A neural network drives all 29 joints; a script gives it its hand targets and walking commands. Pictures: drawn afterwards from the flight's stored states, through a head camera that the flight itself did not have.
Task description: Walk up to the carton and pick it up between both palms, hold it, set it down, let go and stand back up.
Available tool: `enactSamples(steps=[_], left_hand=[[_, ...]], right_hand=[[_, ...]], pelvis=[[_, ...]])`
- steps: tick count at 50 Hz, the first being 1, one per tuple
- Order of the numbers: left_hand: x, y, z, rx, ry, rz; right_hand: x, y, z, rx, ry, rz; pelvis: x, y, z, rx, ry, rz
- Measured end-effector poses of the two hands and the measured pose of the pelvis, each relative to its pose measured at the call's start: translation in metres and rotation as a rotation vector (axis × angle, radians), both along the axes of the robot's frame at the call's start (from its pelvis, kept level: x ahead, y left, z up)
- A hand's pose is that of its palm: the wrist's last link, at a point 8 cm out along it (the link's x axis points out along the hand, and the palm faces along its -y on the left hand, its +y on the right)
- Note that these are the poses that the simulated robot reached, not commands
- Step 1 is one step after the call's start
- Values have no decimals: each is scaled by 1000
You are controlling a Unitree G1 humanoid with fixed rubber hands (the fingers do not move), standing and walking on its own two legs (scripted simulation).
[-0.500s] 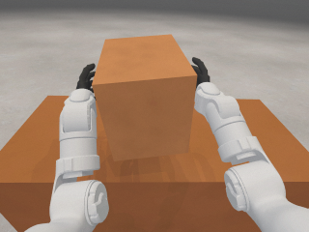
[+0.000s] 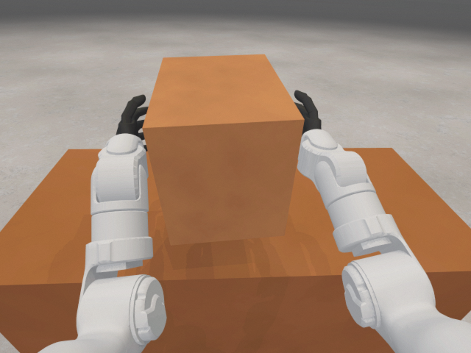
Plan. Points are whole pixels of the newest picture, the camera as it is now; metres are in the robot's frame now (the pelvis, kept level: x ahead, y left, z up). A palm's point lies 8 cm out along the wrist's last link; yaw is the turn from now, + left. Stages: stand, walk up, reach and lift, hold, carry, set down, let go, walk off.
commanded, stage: hold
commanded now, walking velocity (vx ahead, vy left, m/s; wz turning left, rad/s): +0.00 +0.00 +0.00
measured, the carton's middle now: (221, 142) +0.41 -0.01 +0.23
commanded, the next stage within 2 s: set down in 1.90 s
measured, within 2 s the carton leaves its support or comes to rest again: neither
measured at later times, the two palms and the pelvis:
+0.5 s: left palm (126, 144) +0.37 +0.14 +0.26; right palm (304, 135) +0.37 -0.14 +0.26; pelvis +0.00 +0.00 +0.00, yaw +1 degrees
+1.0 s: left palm (128, 145) +0.37 +0.14 +0.25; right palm (305, 136) +0.37 -0.14 +0.26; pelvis +0.00 +0.00 +0.00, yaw +0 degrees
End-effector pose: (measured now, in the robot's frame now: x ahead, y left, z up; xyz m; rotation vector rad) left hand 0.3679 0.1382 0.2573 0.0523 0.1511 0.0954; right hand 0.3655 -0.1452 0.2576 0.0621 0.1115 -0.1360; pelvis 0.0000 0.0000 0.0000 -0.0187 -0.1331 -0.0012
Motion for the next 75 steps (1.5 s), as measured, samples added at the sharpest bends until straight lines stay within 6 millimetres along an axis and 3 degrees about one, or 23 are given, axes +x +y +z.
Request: enactSamples(steps=[16, 75], left_hand=[[-4, 5, -3, -26, 0, 18], [-2, 6, -1, -17, -2, 12]], right_hand=[[1, 6, 4, -15, 1, 16], [1, 6, 3, -11, 3, 8]], pelvis=[[-2, -8, 0, 1, 0, 13], [-1, -4, 0, 0, 2, 11]])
